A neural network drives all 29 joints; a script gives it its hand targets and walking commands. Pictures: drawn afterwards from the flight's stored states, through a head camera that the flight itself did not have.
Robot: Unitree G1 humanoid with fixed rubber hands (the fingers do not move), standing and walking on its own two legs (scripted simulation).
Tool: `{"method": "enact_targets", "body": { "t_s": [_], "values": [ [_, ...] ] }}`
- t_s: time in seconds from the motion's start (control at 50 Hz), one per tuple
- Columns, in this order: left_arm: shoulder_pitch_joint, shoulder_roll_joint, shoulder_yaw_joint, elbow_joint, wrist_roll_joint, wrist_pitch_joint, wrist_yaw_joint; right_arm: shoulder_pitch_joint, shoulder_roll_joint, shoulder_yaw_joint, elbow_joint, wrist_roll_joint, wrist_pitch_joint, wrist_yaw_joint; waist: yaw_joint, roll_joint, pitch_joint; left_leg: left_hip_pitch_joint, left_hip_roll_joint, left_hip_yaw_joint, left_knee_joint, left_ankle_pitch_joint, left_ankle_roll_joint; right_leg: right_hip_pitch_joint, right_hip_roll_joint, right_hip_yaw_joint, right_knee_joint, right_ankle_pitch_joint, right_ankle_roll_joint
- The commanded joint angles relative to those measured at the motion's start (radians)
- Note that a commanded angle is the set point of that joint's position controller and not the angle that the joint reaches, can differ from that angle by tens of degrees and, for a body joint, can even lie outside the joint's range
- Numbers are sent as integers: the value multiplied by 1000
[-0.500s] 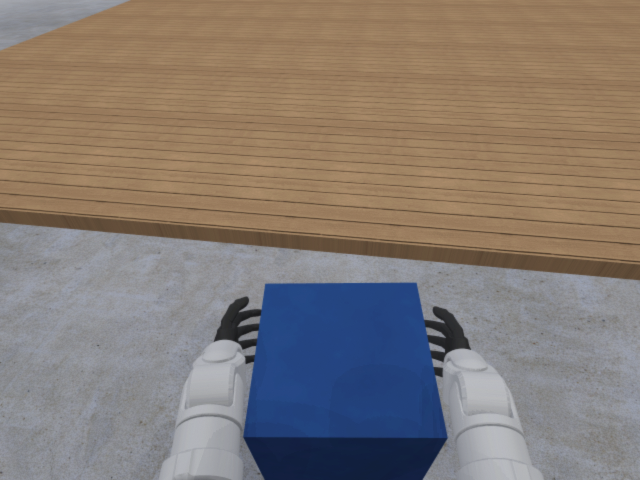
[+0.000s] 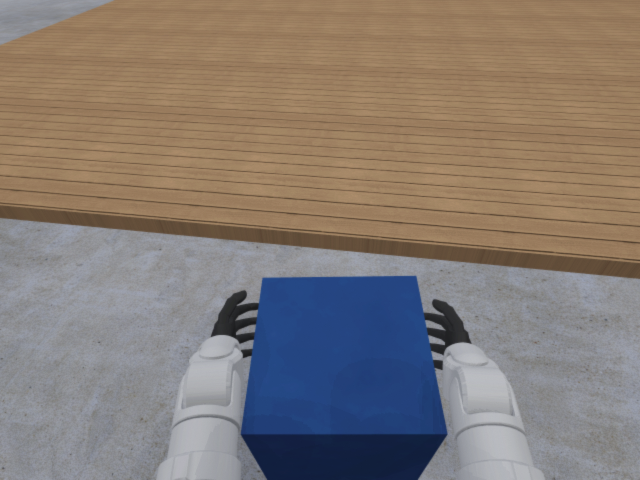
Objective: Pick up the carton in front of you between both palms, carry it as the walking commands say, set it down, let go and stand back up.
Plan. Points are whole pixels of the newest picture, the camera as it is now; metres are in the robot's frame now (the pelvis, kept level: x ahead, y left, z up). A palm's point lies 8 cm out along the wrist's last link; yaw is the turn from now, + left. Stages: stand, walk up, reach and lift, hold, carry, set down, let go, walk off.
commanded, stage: reach and lift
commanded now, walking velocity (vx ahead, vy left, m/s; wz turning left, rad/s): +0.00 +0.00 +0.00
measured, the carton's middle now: (340, 386) +0.29 +0.00 -0.05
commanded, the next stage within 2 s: hold in 0.30 s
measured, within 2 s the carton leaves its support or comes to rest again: neither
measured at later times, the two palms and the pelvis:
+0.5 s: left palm (219, 339) +0.29 +0.15 +0.06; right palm (459, 349) +0.28 -0.15 +0.05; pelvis +0.00 +0.00 +0.00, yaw +0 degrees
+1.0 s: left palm (220, 341) +0.29 +0.15 +0.06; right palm (460, 349) +0.28 -0.15 +0.05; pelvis -0.01 +0.00 +0.00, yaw +0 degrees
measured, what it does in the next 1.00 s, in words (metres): stands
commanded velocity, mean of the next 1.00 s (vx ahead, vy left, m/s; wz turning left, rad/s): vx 0.00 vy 0.00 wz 0.00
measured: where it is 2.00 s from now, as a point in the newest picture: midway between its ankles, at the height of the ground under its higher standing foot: outside the picture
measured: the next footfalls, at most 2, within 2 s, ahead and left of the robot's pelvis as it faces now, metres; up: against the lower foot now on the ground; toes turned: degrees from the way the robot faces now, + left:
right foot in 1.48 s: +0.14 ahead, -0.09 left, +0.00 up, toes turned -8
left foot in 1.78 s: +0.38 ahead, +0.14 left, +0.00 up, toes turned +11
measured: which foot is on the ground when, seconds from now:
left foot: down 0.00-1.00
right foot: down 0.00-1.00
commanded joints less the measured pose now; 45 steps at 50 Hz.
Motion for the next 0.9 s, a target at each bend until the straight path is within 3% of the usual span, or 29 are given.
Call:
{"method": "enact_targets", "body": {
  "t_s": [0.0, 0.26, 0.38, 0.5, 0.88],
  "values": [
    [-401, -954, -540, 29, -243, 4, -262, -521, 948, 543, -70, 267, -43, 260, 0, -8, -256, 56, -64, 81, -55, 216, -3, 106, 53, -64, -53, 218, 13],
    [-375, -960, -561, -19, -259, 37, -256, -505, 928, 556, -121, 281, -13, 265, -2, 2, -230, 83, -59, 71, -72, 243, -9, 112, 59, -65, -67, 215, 9],
    [-369, -967, -622, -109, -300, 78, -246, -509, 926, 626, -216, 323, 26, 263, 5, 3, -271, 129, -57, 63, -80, 307, -12, 146, 61, -61, -77, 268, 11],
    [-382, -927, -551, -48, -261, 112, -252, -510, 892, 547, -146, 281, 62, 265, 0, 0, -139, 76, -52, 76, -109, 135, -7, 102, 53, -67, -104, 110, 6],
    [-485, -942, -533, -9, -251, 94, -271, -610, 933, 535, -105, 276, 47, 272, 3, -5, -188, 68, -52, 86, -95, 92, 3, 119, 45, -70, -94, 89, 6]
  ]
}}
